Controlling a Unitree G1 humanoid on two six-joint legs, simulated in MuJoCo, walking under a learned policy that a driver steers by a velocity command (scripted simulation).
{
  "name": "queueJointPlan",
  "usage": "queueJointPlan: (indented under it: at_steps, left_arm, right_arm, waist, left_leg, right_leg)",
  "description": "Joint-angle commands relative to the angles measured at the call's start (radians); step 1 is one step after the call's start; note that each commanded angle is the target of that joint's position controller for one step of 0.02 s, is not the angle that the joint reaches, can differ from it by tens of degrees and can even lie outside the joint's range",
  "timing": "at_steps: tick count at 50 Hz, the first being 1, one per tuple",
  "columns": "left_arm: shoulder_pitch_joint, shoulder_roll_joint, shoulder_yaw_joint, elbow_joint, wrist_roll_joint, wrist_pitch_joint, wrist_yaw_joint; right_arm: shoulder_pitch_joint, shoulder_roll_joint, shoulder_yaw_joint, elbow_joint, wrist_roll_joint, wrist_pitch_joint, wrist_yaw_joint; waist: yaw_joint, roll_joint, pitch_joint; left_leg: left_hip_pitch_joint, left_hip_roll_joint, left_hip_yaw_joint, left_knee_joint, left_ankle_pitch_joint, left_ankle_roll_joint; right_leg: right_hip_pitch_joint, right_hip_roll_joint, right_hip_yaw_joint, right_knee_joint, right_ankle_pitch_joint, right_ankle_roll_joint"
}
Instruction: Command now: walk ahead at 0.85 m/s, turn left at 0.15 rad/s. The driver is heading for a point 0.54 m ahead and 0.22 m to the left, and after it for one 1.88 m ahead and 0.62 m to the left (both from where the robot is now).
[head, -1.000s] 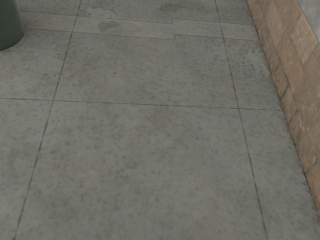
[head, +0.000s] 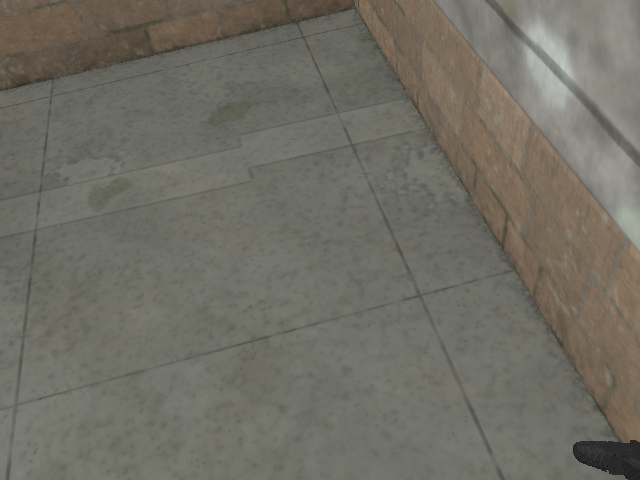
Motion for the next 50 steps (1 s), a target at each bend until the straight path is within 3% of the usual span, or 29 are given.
queueJointPlan:
  at_steps: [1,5,7,9,10,11,12,14,15,17,19,20,23,25,26,27,28,30,31,34,38,40,43,45,46,47,48,49,50]
  left_arm:
    - [0.119,0.104,0.014,0.049,0.0,0.0,0.005]
    - [0.229,0.099,0.023,0.127,-0.006,0.01,0.011]
    - [0.143,0.11,0.026,0.104,0.001,0.006,0.009]
    - [-0.012,0.154,0.034,0.08,0.039,-0.012,0.007]
    - [-0.216,0.206,0.045,0.037,0.06,-0.038,0.001]
    - [-0.332,0.14,0.037,-0.035,0.086,-0.075,-0.001]
    - [-0.131,0.089,0.005,-0.11,0.024,-0.112,-0.02]
    - [-0.241,0.167,-0.001,-0.196,-0.028,-0.145,-0.039]
    - [-0.294,0.163,0.011,-0.181,0.01,-0.152,-0.041]
    - [-0.283,0.155,0.031,-0.17,0.056,-0.124,-0.033]
    - [-0.392,0.127,0.023,-0.241,0.062,-0.121,-0.034]
    - [-0.399,0.089,0.012,-0.226,0.083,-0.127,-0.045]
    - [-0.193,0.115,0.062,-0.185,0.019,-0.099,-0.032]
    - [0.101,0.175,0.1,-0.14,0.003,-0.086,-0.017]
    - [0.255,0.228,0.096,-0.085,0.013,-0.079,-0.009]
    - [0.081,0.32,0.104,-0.136,0.072,-0.095,-0.033]
    - [-0.036,0.241,0.102,-0.159,0.058,-0.092,-0.032]
    - [-0.143,0.164,0.077,-0.106,0.032,-0.083,-0.04]
    - [-0.18,0.112,0.059,-0.086,0.042,-0.08,-0.043]
    - [-0.259,0.058,0.044,-0.04,0.028,-0.068,-0.05]
    - [-0.356,0.128,0.063,-0.056,0.035,-0.074,-0.041]
    - [-0.212,0.14,0.059,0.005,0.018,-0.088,-0.04]
    - [-0.109,0.23,0.057,0.071,-0.002,-0.075,-0.053]
    - [-0.106,0.286,0.057,0.089,0.011,-0.057,-0.049]
    - [-0.139,0.295,0.054,0.096,0.019,-0.044,-0.046]
    - [-0.181,0.286,0.048,0.077,0.027,-0.046,-0.041]
    - [-0.009,0.057,-0.002,0.029,0.02,-0.061,-0.053]
    - [-0.05,0.134,0.007,0.027,-0.027,-0.095,-0.055]
    - [-0.21,0.177,0.032,-0.028,-0.063,-0.097,-0.048]
  right_arm:
    - [-0.285,-0.017,0.005,-0.148,0.024,-0.032,0.037]
    - [-0.39,0.031,0.036,-0.149,0.043,-0.061,0.059]
    - [-0.34,0.018,0.04,-0.114,0.049,-0.077,0.056]
    - [0.125,-0.047,0.011,0.035,0.05,-0.073,0.043]
    - [0.537,-0.096,-0.009,0.158,0.051,-0.057,0.03]
    - [0.698,-0.099,-0.002,0.261,0.025,-0.031,0.007]
    - [0.633,-0.206,-0.006,0.229,-0.034,-0.036,-0.014]
    - [0.539,-0.196,-0.035,0.161,-0.03,-0.011,-0.052]
    - [0.394,-0.133,-0.02,0.123,-0.002,-0.013,-0.061]
    - [0.157,-0.138,-0.01,0.072,0.033,-0.028,-0.075]
    - [0.011,-0.068,0.017,0.047,0.05,-0.03,-0.088]
    - [0.084,-0.096,-0.001,0.079,0.079,-0.024,-0.095]
    - [0.212,-0.102,-0.007,0.115,0.091,-0.028,-0.088]
    - [0.13,-0.074,0.006,0.075,0.032,-0.034,-0.07]
    - [0.088,0.036,0.045,0.038,-0.014,-0.036,-0.051]
    - [0.404,0.093,0.055,0.028,0.086,-0.033,-0.055]
    - [0.351,0.022,0.051,0.05,0.109,-0.011,-0.068]
    - [0.16,0.043,0.051,0.003,0.056,0.018,-0.066]
    - [0.162,0.043,0.049,-0.005,0.043,0.031,-0.059]
    - [0.127,0.04,0.041,-0.048,0.084,0.054,-0.047]
    - [0.065,-0.021,0.031,-0.095,0.053,0.069,-0.031]
    - [-0.045,0.046,0.058,-0.123,0.026,0.059,-0.015]
    - [-0.151,-0.006,0.038,-0.174,0.04,0.037,0.002]
    - [-0.076,-0.073,0.007,-0.177,0.028,0.033,-0.003]
    - [0.145,-0.123,-0.023,-0.115,0.025,0.039,-0.016]
    - [0.408,-0.175,-0.05,-0.028,0.025,0.053,-0.04]
    - [0.417,-0.284,-0.053,0.006,-0.011,0.036,-0.05]
    - [0.454,-0.19,-0.034,-0.005,-0.016,0.017,-0.048]
    - [0.405,-0.125,-0.016,0.025,-0.014,0.002,-0.044]
  waist:
    - [0.093,-0.173,0.199]
    - [0.161,-0.143,0.26]
    - [0.091,-0.138,0.255]
    - [-0.153,-0.12,0.027]
    - [-0.415,0.088,-0.115]
    - [-0.435,0.195,-0.076]
    - [-0.231,0.318,-0.289]
    - [-0.247,-0.048,-0.43]
    - [-0.166,-0.263,-0.284]
    - [0.017,-0.219,0.064]
    - [0.07,-0.166,0.232]
    - [0.039,-0.177,0.212]
    - [0.109,-0.042,0.003]
    - [0.308,-0.024,-0.181]
    - [0.327,-0.287,-0.264]
    - [0.087,-0.577,-0.321]
    - [0.082,-0.364,-0.128]
    - [0.058,-0.079,0.158]
    - [0.013,-0.11,0.195]
    - [-0.062,-0.176,0.202]
    - [-0.097,-0.076,0.202]
    - [-0.033,0.013,0.218]
    - [-0.042,-0.04,0.231]
    - [-0.145,-0.169,0.137]
    - [-0.277,-0.193,0.01]
    - [-0.4,-0.178,-0.112]
    - [-0.193,0.178,-0.286]
    - [-0.244,0.192,-0.446]
    - [-0.25,0.105,-0.207]
  left_leg:
    - [-0.086,-0.014,0.074,-0.047,-0.035,0.038]
    - [-0.283,-0.075,0.069,-0.117,-0.164,0.093]
    - [-0.139,-0.089,0.126,-0.194,-0.206,0.103]
    - [0.572,-0.07,0.159,-0.107,-0.108,0.138]
    - [1.03,-0.01,0.114,-0.231,0.154,0.212]
    - [1.291,0.088,-0.023,-0.211,0.146,0.225]
    - [1.685,0.241,-0.331,0.106,0.309,0.384]
    - [1.712,0.318,-0.668,-0.125,-0.486,0.545]
    - [1.379,0.272,-0.658,-0.275,-0.691,0.448]
    - [0.728,0.22,-0.65,-0.376,-0.381,0.443]
    - [0.157,0.067,-0.4,-0.438,-0.382,0.324]
    - [-0.022,-0.039,-0.289,-0.451,-0.43,0.285]
    - [0.033,-0.101,-0.244,-0.195,-0.316,0.198]
    - [0.072,-0.14,-0.218,0.264,-0.19,0.092]
    - [0.055,-0.195,-0.165,0.662,-0.868,0.071]
    - [-0.077,-0.172,-0.155,0.97,-1.01,0.06]
    - [-0.182,-0.049,-0.092,0.982,-0.863,0.072]
    - [-0.18,0.033,-0.013,0.935,-0.786,0.093]
    - [-0.137,0.061,-0.025,0.902,-0.76,0.095]
    - [-0.129,0.122,-0.028,0.818,-0.76,0.104]
    - [-0.085,0.142,0.022,0.534,-0.485,0.057]
    - [0.101,0.104,0.097,0.297,-0.347,0.082]
    - [0.199,-0.004,0.199,0.094,-0.455,0.112]
    - [0.335,-0.065,0.22,0.035,-0.581,0.138]
    - [0.641,-0.078,0.197,-0.019,-0.524,0.163]
    - [1.046,0.008,0.096,0.012,-0.492,0.162]
    - [1.33,0.322,-0.422,-0.078,-0.835,0.256]
    - [1.279,0.387,-0.727,-0.287,-1.021,0.277]
    - [1.131,0.357,-0.586,-0.34,-0.967,0.24]
  right_leg:
    - [-0.044,-0.164,0.054,-0.059,0.55,0.014]
    - [0.206,-0.201,0.003,0.06,0.902,0.064]
    - [0.155,-0.21,-0.06,0.124,1.176,0.099]
    - [-0.169,-0.194,-0.096,0.563,1.429,0.139]
    - [-0.41,-0.095,-0.17,1.083,1.276,0.211]
    - [-0.783,0.018,-0.245,1.46,0.061,0.21]
    - [-1.061,-0.049,0.004,1.453,-0.118,0.225]
    - [-1.277,-0.124,0.05,1.254,-0.043,0.241]
    - [-1.165,-0.151,-0.009,1.071,0.149,0.144]
    - [-0.949,-0.174,0.008,0.811,0.17,0.188]
    - [-0.571,-0.228,-0.047,0.34,0.262,0.192]
    - [-0.252,-0.153,-0.162,0.2,0.502,0.18]
    - [0.2,-0.063,-0.184,0.132,0.774,0.198]
    - [0.473,-0.093,-0.158,0.151,0.645,0.159]
    - [0.546,-0.291,0.115,0.103,0.521,0.088]
    - [0.499,-0.579,0.775,-0.168,0.255,-0.11]
    - [0.33,-0.538,0.851,-0.253,-0.177,-0.093]
    - [-0.019,-0.45,0.512,-0.285,-0.044,-0.043]
    - [-0.13,-0.431,0.397,-0.272,0.072,-0.041]
    - [-0.195,-0.368,0.083,-0.335,0.338,0.0]
    - [-0.207,-0.308,-0.238,-0.412,0.571,0.018]
    - [-0.253,-0.307,-0.291,-0.503,0.552,0.002]
    - [-0.043,-0.339,-0.305,-0.477,1.072,-0.049]
    - [0.093,-0.374,-0.274,-0.267,1.575,-0.049]
    - [0.016,-0.359,-0.278,-0.037,1.676,-0.029]
    - [-0.25,-0.297,-0.255,0.273,1.445,0.012]
    - [-0.571,-0.097,-0.164,0.727,0.253,0.052]
    - [-0.611,-0.072,0.017,0.872,0.179,0.028]
    - [-0.722,-0.109,-0.019,0.914,0.224,0.036]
